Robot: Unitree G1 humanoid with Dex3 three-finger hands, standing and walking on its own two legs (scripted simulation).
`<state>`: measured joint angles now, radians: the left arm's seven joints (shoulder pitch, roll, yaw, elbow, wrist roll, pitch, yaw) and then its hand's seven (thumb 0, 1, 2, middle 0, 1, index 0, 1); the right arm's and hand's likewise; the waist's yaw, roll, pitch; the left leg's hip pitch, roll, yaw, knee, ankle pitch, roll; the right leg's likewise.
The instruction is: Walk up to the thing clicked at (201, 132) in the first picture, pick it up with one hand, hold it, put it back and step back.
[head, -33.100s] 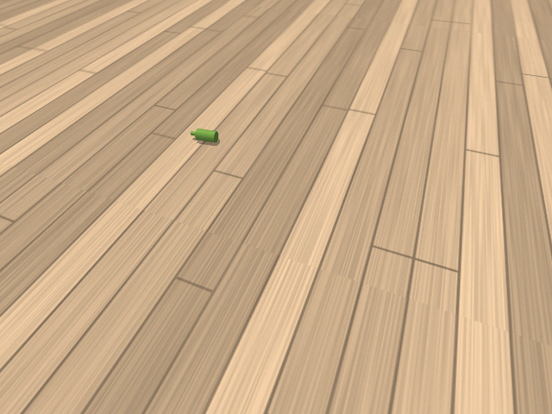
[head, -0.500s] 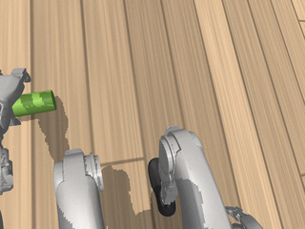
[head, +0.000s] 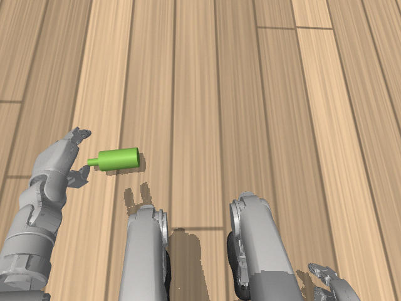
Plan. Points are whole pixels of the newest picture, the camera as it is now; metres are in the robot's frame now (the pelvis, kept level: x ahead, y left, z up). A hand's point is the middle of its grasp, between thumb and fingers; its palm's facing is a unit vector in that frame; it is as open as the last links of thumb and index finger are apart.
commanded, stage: home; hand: left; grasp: from above
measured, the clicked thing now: (113, 160) +0.50 +0.26 -0.42
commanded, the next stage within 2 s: none
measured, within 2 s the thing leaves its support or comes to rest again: neither
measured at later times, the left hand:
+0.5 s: hand (62, 240) +0.26 +0.18 +0.09, palm faces +0.00 -0.94 -0.33, open 7.4 cm
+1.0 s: hand out of the picture +0.22 +0.17 +0.22, palm faces +0.13 -0.97 -0.20, open 7.4 cm
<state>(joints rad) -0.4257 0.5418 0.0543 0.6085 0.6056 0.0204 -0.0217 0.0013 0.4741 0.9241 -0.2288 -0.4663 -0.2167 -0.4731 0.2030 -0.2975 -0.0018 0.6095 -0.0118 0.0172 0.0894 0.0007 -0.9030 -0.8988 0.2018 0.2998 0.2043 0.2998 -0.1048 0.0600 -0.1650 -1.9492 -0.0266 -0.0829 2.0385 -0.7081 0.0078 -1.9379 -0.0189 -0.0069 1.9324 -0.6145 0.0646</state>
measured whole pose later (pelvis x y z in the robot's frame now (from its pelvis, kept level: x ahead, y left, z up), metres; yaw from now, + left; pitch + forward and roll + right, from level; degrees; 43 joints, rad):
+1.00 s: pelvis +0.07 -0.02 +0.26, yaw +5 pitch +11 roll -2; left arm 0.52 0.22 0.04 -0.15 -0.07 0.47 0.02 0.01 0.90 0.90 -0.20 -0.30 -0.20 -0.30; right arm 0.29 -0.22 0.03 0.50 0.02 -0.24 -0.19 0.01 -0.90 -0.90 0.20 0.30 0.20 0.30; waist -0.04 0.05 -0.18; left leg -0.70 0.02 -0.09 1.02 -0.51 -0.02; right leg -0.69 -0.01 -0.05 0.95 -0.45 0.02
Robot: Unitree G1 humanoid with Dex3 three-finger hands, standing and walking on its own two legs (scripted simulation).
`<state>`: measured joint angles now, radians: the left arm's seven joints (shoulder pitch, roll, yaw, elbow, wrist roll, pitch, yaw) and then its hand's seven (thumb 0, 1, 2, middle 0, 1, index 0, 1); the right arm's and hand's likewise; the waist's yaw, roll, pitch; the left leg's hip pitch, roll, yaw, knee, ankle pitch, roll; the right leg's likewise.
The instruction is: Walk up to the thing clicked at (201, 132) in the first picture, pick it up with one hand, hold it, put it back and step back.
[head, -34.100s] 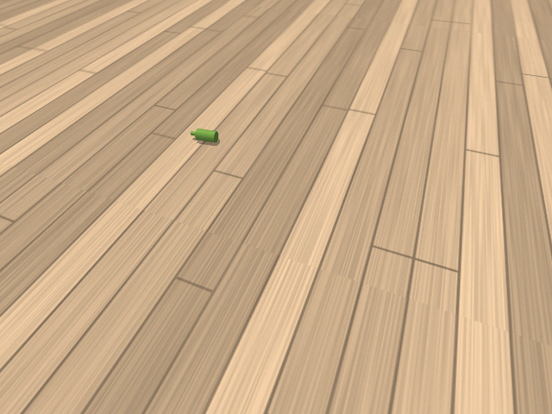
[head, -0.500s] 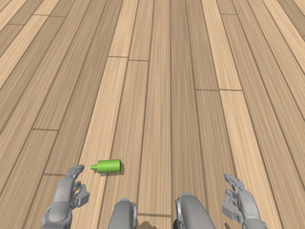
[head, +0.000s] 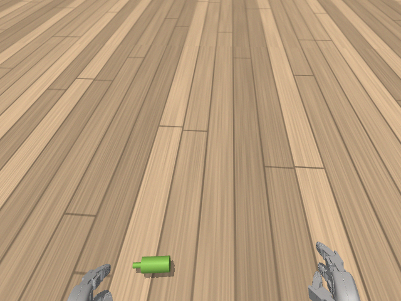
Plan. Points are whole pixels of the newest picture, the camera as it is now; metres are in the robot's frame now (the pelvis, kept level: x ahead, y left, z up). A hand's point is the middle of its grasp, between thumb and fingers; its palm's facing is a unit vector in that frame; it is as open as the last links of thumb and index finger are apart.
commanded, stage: home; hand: left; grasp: from above
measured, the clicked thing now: (151, 264) +0.44 +0.24 -0.68
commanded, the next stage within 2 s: stand in 1.86 s
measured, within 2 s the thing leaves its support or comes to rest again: neither
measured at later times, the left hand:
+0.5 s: hand out of the picture +0.17 +0.19 -0.04, palm faces +0.04 -0.98 -0.20, open 7.4 cm
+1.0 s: hand out of the picture +0.16 +0.18 -0.05, palm faces +0.03 -0.98 -0.20, open 7.4 cm
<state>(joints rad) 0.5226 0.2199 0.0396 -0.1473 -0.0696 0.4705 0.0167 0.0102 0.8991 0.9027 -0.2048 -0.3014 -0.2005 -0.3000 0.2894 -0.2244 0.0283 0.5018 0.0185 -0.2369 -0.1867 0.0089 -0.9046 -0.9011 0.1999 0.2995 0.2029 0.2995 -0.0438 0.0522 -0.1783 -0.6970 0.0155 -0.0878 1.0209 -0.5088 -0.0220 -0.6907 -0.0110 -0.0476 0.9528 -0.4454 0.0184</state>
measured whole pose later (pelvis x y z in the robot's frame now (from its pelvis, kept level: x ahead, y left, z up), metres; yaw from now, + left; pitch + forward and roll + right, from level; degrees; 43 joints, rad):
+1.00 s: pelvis +0.00 +0.01 +0.00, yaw +0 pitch +10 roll -3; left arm 0.51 0.23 0.03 -0.14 -0.05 0.46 0.01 0.01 0.90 0.90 -0.20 -0.30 -0.20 -0.30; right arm 0.29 -0.22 0.03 0.53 0.01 -0.24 -0.18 0.01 -0.90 -0.90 0.20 0.30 0.21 0.30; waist -0.04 0.04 -0.16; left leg -0.68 0.02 -0.08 1.03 -0.52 -0.02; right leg -0.68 -0.01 -0.04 0.95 -0.45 0.03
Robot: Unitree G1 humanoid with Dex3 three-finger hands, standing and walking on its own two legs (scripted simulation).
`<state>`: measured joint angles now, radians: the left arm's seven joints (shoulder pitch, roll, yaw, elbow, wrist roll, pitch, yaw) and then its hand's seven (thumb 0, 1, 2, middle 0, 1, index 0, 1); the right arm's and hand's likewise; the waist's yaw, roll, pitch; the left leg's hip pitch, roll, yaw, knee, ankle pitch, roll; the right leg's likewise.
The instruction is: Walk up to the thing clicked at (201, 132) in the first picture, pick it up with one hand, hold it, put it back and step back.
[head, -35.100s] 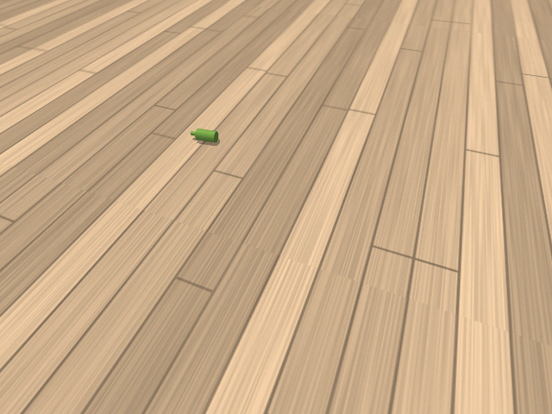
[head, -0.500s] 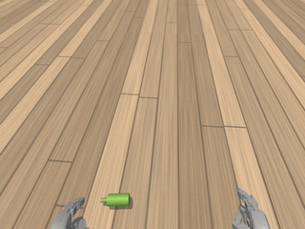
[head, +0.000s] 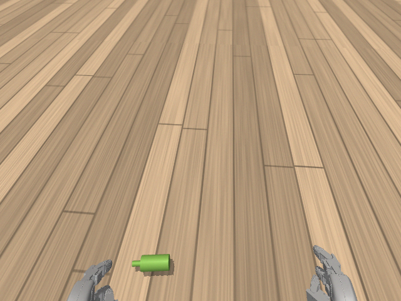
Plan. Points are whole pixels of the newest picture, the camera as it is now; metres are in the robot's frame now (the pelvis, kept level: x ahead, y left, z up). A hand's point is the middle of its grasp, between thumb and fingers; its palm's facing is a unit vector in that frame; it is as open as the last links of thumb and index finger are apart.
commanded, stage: home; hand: left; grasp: from above
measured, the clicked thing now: (150, 262) +0.44 +0.24 -0.68
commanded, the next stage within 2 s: stand in 0.86 s
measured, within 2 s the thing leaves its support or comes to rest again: neither
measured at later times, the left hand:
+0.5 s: hand out of the picture +0.16 +0.18 -0.05, palm faces +0.04 -0.98 -0.20, open 7.4 cm
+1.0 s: hand out of the picture +0.16 +0.19 -0.05, palm faces +0.02 -0.97 -0.25, open 7.4 cm
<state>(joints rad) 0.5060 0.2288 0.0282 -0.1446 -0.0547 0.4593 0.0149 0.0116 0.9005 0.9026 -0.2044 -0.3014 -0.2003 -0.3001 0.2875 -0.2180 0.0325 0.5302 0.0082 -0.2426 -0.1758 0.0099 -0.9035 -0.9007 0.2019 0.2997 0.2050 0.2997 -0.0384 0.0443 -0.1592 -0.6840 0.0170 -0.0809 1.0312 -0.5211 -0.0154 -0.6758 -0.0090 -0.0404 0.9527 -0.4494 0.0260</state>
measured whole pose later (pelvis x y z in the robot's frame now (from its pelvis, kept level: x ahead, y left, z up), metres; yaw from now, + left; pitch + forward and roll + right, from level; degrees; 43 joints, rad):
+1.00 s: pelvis -0.01 +0.00 +0.00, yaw +0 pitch +7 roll -2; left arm 0.43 0.25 0.01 0.00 -0.01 0.34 0.02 0.01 0.90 0.90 -0.21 -0.30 -0.20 -0.30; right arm 0.26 -0.22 0.01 0.58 -0.05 -0.20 -0.14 0.01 -0.90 -0.90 0.20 0.30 0.20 0.30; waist -0.02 0.03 -0.09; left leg -0.62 0.01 -0.07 1.01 -0.51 -0.01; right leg -0.62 -0.02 -0.03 0.95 -0.45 0.03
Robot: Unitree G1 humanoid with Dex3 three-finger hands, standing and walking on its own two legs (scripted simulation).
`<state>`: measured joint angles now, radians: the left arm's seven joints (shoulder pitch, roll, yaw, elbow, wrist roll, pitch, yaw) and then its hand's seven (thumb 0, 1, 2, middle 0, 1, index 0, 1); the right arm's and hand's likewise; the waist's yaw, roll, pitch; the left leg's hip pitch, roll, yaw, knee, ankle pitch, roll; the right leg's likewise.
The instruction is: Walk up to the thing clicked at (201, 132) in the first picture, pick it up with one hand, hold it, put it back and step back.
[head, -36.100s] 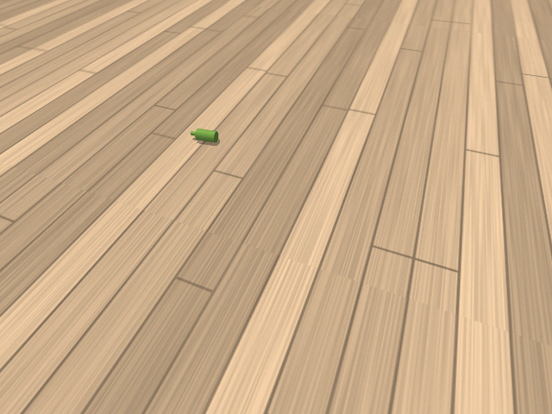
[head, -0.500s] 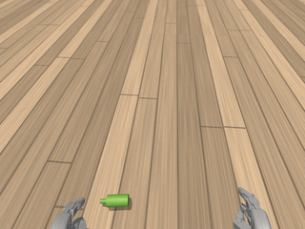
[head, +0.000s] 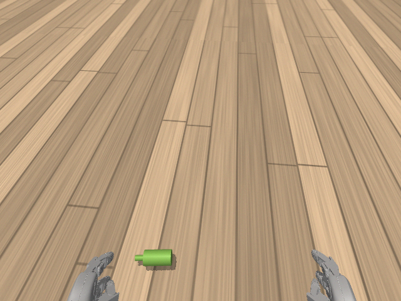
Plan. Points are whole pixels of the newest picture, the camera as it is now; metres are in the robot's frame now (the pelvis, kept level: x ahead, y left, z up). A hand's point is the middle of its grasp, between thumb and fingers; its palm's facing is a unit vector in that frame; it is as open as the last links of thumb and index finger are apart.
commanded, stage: stand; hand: left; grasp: from above
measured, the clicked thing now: (153, 257) +0.45 +0.24 -0.68
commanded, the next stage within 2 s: none
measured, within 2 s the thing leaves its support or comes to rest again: neither
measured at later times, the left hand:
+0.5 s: hand out of the picture +0.05 +0.24 -0.11, palm faces +0.06 -0.95 -0.32, open 7.4 cm
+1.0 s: hand out of the picture +0.04 +0.24 -0.10, palm faces +0.06 -0.94 -0.33, open 7.4 cm
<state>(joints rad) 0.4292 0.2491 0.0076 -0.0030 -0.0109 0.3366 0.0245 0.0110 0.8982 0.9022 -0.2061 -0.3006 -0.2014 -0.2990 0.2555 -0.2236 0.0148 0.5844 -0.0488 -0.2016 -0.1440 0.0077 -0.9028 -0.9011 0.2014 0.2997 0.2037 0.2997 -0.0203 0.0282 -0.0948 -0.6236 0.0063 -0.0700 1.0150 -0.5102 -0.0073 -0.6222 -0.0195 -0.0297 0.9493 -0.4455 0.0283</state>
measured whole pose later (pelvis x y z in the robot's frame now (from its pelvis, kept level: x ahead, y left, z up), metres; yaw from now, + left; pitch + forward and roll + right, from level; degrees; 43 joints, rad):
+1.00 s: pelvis +0.00 -0.01 +0.06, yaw +1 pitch -5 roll +0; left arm 0.16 0.30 0.04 1.13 0.02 0.01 0.02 0.01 0.90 0.90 -0.21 -0.30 -0.20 -0.30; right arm 0.16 -0.30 -0.04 1.10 -0.03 0.01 -0.01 0.00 -0.91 -0.90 0.20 0.30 0.20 0.30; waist 0.01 0.01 0.07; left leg -0.11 -0.01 -0.07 0.40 -0.21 -0.01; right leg -0.13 -0.04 -0.04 0.39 -0.19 0.03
